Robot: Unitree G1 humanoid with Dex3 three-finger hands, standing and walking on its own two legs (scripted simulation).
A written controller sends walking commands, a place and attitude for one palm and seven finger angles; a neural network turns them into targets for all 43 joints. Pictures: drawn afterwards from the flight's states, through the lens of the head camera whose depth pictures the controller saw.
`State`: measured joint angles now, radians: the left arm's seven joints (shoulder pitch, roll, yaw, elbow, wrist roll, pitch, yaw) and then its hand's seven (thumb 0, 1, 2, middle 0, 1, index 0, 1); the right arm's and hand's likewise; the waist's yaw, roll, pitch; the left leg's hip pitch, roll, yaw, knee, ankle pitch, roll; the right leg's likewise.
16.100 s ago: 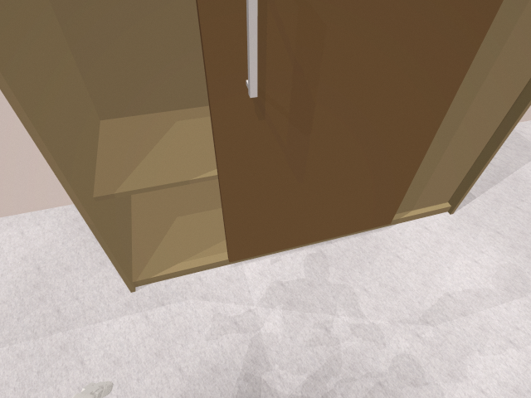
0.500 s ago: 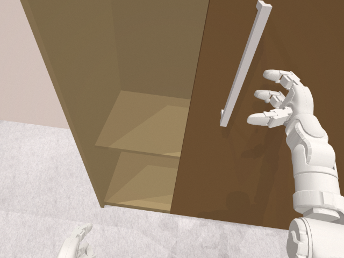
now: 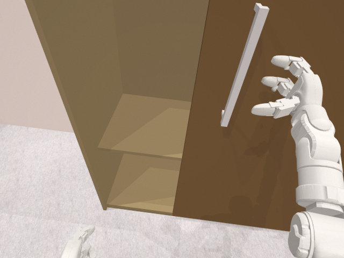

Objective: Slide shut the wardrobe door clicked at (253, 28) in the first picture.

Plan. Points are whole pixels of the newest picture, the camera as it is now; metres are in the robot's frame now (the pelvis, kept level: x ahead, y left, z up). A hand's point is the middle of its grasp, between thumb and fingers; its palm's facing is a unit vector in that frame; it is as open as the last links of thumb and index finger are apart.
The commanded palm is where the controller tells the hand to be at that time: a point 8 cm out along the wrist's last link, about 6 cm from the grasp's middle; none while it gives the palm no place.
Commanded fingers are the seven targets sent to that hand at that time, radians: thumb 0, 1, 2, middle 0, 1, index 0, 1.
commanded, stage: move the hooked fingers beside the handle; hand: right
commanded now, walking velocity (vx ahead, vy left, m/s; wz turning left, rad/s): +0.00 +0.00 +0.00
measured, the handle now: (238, 74) +0.50 -0.11 +0.22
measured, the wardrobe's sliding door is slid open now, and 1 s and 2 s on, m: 0.39 0.39 0.39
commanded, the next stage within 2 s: feel for the door with the fingertips in 1.36 s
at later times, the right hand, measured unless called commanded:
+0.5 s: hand (267, 93) +0.43 -0.16 +0.22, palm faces +0.04 +1.00 -0.01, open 14.0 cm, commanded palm +0.39 -0.21 +0.22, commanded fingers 0.00 0.50 -0.30 0.30 1.20 0.30 1.20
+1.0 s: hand (265, 96) +0.41 -0.15 +0.22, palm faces +0.08 +1.00 -0.01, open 14.0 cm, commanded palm +0.40 -0.21 +0.22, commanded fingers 0.00 0.50 -0.30 0.30 1.20 0.30 1.20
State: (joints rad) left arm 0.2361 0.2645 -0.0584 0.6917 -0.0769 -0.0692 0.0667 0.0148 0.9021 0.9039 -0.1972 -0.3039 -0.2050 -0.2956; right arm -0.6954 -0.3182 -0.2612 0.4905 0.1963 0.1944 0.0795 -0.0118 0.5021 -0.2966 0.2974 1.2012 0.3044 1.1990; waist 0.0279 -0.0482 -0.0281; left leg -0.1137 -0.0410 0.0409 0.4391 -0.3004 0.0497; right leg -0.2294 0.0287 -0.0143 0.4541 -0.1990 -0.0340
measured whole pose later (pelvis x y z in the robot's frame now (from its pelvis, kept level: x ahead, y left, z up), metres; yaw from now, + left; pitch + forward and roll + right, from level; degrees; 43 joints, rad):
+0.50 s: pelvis +0.00 -0.01 +0.00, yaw +0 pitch +0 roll +0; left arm 0.24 0.27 -0.05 0.68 -0.09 -0.07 0.06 0.01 0.90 0.90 -0.20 -0.30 -0.21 -0.30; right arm -0.75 -0.33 -0.23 0.61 0.20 0.26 0.10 -0.01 0.50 -0.30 0.30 1.20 0.30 1.20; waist 0.03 -0.06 -0.05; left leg -0.14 -0.04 0.04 0.44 -0.30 0.04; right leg -0.26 0.03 -0.02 0.46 -0.20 -0.04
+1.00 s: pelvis +0.00 +0.00 +0.00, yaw +0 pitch -1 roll +0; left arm 0.22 0.26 -0.05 0.66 -0.07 -0.06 0.06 0.01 0.90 0.90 -0.20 -0.30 -0.20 -0.30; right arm -0.65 -0.28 -0.23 0.42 0.18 0.22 0.04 -0.01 0.50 -0.30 0.30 1.20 0.30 1.20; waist 0.02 -0.05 -0.01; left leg -0.11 -0.04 0.04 0.43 -0.30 0.05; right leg -0.22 0.03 -0.01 0.44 -0.19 -0.03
